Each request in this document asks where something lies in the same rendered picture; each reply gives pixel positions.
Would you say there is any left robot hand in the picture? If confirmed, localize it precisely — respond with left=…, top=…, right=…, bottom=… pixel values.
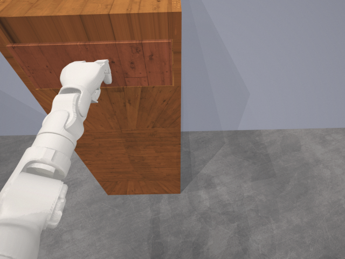
left=60, top=59, right=112, bottom=103

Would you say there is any cabinet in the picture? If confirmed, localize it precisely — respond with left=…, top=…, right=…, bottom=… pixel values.
left=0, top=0, right=182, bottom=195

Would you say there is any left robot upper arm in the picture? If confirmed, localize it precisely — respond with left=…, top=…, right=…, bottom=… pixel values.
left=0, top=172, right=68, bottom=259

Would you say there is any drawer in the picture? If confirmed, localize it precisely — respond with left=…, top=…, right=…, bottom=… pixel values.
left=6, top=39, right=173, bottom=88

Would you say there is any left robot forearm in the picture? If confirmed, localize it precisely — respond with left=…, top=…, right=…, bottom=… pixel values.
left=0, top=84, right=92, bottom=209

